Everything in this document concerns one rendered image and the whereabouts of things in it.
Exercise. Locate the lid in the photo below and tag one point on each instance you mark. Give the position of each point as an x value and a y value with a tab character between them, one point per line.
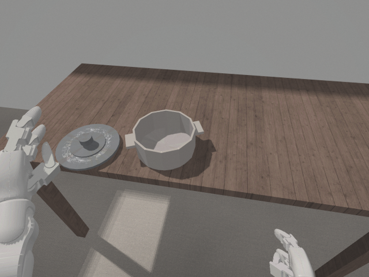
73	156

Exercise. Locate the knob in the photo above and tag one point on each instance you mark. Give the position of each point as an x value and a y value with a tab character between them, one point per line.
85	139

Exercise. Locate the robot right hand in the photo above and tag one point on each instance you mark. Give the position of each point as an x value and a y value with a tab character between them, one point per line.
293	264

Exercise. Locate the robot left hand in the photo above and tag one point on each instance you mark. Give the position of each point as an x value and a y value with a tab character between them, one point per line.
15	158

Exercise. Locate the table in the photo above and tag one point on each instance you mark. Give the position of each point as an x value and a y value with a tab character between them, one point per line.
289	141

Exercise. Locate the pot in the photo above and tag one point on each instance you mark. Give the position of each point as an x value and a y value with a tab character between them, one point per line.
164	139

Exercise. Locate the robot left forearm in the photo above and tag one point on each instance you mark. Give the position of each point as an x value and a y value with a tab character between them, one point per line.
18	233

